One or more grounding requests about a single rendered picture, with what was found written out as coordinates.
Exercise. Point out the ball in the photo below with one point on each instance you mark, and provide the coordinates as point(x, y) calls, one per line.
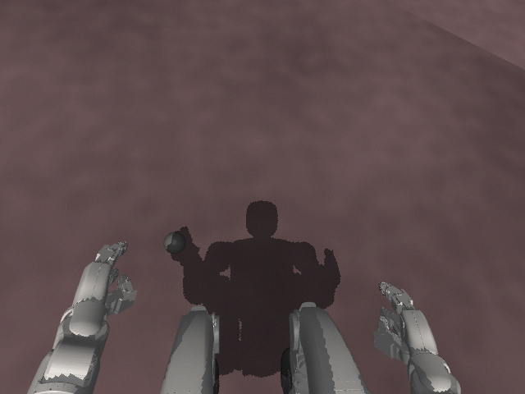
point(174, 243)

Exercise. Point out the right robot arm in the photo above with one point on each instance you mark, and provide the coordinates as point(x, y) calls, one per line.
point(430, 374)

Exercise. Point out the left robot arm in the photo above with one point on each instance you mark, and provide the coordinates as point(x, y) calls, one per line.
point(76, 352)

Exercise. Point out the left robot hand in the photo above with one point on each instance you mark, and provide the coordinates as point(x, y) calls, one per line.
point(99, 275)

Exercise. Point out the right robot hand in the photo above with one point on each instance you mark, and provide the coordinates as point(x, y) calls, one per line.
point(411, 332)

